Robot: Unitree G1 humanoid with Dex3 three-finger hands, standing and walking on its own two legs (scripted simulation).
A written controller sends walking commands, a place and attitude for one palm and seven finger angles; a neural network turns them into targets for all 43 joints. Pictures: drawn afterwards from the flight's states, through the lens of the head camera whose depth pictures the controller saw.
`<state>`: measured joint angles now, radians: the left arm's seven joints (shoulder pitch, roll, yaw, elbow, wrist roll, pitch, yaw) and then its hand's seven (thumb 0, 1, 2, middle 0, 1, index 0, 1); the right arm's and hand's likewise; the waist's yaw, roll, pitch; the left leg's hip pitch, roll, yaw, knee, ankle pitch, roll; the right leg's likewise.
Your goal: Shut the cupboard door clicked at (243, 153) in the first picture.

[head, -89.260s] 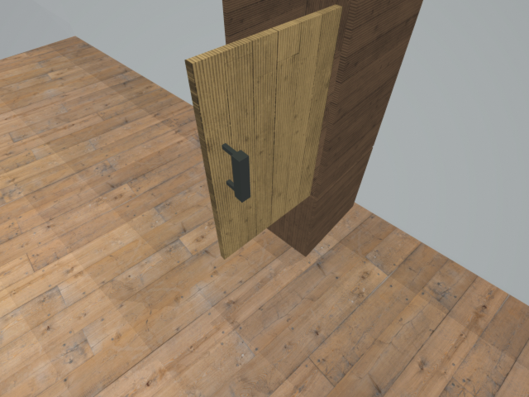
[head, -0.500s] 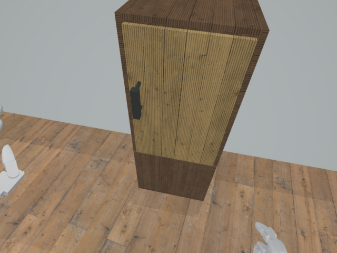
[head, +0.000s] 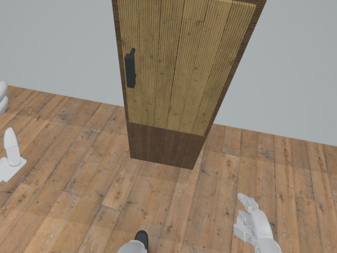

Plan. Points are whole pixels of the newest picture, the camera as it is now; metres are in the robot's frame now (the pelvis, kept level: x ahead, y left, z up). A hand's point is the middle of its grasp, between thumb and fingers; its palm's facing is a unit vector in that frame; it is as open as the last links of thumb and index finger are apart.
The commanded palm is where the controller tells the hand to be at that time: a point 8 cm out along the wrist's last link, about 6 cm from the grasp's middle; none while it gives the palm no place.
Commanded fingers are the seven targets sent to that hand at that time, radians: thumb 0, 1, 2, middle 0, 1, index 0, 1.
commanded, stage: stop stepping back and stand still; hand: left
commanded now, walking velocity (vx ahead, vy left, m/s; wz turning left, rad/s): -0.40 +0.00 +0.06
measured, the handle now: (132, 68) +0.67 +0.18 +0.01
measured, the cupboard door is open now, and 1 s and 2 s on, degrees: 0 0 0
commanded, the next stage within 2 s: let the arm hang, fingers relaxed in 0.92 s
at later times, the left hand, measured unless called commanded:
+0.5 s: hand out of the picture +0.12 +0.27 +0.18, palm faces +0.42 -0.81 -0.41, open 7.4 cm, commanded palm +0.05 +0.31 +0.19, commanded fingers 0.00 0.90 0.90 -0.20 -0.30 -0.20 -0.30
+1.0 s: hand out of the picture +0.13 +0.30 +0.18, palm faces +0.46 -0.78 -0.42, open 7.4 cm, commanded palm none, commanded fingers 0.00 0.90 0.90 -0.20 -0.30 -0.20 -0.30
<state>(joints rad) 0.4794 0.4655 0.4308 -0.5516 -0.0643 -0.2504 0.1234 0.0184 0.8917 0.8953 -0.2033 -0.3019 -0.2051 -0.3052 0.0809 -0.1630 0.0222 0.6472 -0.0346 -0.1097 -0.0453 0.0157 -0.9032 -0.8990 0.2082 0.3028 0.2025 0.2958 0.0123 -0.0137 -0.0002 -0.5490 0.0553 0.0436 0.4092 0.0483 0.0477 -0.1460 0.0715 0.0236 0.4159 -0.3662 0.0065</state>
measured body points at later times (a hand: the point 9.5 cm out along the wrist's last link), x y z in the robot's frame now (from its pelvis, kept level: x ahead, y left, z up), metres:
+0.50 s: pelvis -0.08 +0.01 +0.01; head -0.09 +0.04 +0.46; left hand +0.09 +0.31 +0.20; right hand +0.06 -0.21 -0.07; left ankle +0.02 +0.11 -0.73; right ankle -0.11 -0.09 -0.73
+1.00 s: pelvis -0.07 +0.02 +0.01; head -0.07 +0.04 +0.46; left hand +0.10 +0.33 +0.20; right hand +0.10 -0.19 -0.06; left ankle -0.02 +0.13 -0.73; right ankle -0.11 -0.09 -0.73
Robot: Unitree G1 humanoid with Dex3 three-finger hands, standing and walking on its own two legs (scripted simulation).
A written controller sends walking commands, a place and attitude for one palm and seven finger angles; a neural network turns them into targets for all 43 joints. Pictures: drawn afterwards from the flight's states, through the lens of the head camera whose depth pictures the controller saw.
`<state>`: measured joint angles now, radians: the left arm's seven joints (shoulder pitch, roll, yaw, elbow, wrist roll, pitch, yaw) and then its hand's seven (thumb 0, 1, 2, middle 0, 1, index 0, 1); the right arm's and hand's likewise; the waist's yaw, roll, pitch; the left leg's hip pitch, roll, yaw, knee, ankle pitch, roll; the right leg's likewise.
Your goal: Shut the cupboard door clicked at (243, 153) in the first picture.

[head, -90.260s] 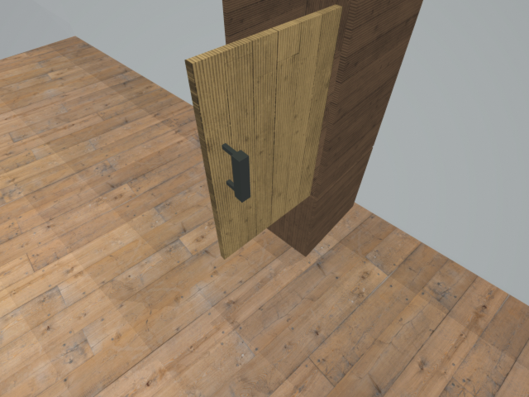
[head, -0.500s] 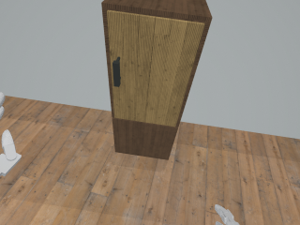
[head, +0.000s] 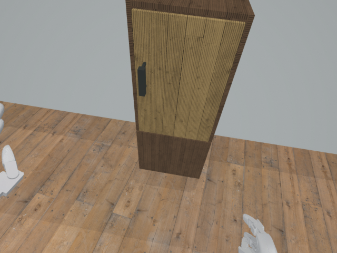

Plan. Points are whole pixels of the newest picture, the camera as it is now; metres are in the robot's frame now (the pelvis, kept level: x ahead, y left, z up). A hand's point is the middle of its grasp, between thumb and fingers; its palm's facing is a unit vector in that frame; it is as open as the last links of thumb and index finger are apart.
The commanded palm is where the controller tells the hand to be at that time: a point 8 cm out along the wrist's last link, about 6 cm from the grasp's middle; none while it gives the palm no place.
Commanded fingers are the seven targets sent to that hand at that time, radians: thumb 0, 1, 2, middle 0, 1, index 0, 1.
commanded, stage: let the arm hang, fingers relaxed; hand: left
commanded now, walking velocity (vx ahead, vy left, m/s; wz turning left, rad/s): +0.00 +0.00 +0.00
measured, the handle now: (143, 79) +0.74 +0.13 +0.01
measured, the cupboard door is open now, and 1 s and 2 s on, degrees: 0 0 0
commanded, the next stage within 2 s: look to check the result in 1.12 s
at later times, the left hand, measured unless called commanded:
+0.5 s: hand out of the picture -0.10 +0.18 -0.18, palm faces +0.07 -0.98 -0.17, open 7.2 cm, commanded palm none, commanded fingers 0.00 0.90 0.90 -0.20 -0.30 -0.20 -0.30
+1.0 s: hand out of the picture -0.06 +0.14 -0.18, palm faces +0.09 -0.99 -0.12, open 7.4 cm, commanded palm none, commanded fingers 0.00 0.90 0.90 -0.20 -0.30 -0.20 -0.30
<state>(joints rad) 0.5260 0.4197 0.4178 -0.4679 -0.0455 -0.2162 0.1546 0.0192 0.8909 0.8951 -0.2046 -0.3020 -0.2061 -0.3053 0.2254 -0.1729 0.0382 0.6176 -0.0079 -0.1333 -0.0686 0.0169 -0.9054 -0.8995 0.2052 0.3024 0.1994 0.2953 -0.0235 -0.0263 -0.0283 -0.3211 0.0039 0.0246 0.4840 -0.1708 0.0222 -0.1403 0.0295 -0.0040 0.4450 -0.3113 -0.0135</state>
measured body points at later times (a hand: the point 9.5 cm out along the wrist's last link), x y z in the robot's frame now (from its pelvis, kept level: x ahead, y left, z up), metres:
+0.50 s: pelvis -0.02 +0.00 +0.00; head -0.01 +0.03 +0.45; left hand -0.10 +0.23 -0.16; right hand -0.02 -0.24 -0.14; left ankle +0.05 +0.10 -0.74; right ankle -0.05 -0.11 -0.74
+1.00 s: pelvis -0.03 +0.00 +0.00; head -0.05 +0.00 +0.45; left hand -0.06 +0.19 -0.17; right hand -0.05 -0.20 -0.16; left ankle +0.05 +0.10 -0.74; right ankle -0.05 -0.11 -0.74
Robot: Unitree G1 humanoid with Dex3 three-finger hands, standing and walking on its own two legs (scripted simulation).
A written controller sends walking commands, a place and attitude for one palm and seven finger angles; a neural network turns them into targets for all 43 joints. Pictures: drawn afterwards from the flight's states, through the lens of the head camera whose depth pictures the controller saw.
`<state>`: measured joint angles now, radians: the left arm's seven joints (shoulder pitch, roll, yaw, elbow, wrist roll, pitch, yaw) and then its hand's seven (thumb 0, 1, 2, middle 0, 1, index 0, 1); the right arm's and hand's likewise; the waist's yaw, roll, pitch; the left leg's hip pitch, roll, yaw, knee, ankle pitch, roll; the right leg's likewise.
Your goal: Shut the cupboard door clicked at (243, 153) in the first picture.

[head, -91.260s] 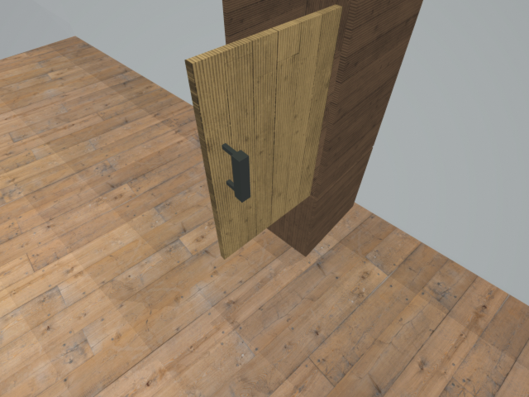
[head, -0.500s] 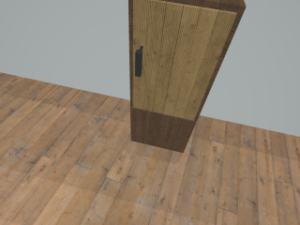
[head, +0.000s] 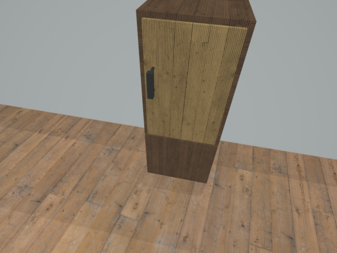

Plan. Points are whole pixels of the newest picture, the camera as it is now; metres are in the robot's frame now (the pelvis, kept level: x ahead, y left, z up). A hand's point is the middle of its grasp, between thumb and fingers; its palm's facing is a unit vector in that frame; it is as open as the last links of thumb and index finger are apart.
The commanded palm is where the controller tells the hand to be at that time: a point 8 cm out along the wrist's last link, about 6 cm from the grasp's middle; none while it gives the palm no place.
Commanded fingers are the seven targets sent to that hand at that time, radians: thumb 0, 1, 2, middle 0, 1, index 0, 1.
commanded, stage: let the arm hang, fingers relaxed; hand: left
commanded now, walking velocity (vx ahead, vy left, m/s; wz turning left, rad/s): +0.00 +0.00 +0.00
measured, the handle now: (151, 82) +0.77 +0.11 +0.01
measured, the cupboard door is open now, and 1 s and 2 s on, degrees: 0 0 0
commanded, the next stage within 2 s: look to check the result in 0.12 s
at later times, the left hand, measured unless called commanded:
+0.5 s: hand out of the picture -0.04 +0.15 -0.17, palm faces +0.05 -0.98 -0.17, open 7.4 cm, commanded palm none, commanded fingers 0.00 0.90 0.90 -0.20 -0.30 -0.20 -0.30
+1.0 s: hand out of the picture -0.01 +0.15 -0.17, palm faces +0.05 -0.99 -0.15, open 7.4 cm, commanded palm none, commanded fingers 0.00 0.90 0.90 -0.20 -0.30 -0.20 -0.30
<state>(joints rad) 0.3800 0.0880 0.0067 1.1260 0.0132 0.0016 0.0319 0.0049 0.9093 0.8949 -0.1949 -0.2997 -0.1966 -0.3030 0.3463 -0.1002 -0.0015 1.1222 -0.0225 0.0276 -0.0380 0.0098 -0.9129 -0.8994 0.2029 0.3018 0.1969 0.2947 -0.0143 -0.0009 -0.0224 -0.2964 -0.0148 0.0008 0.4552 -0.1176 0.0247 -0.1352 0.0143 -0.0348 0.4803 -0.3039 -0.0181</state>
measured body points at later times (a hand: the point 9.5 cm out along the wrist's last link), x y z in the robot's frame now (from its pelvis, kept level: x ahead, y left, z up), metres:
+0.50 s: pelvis +0.01 -0.01 +0.00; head +0.01 +0.00 +0.45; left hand -0.04 +0.21 -0.16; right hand -0.01 -0.21 -0.16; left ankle +0.08 +0.10 -0.74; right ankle -0.02 -0.11 -0.74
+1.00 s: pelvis +0.02 -0.01 +0.00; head +0.02 +0.00 +0.45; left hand -0.01 +0.20 -0.16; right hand +0.01 -0.22 -0.16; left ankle +0.08 +0.10 -0.74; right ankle -0.02 -0.11 -0.74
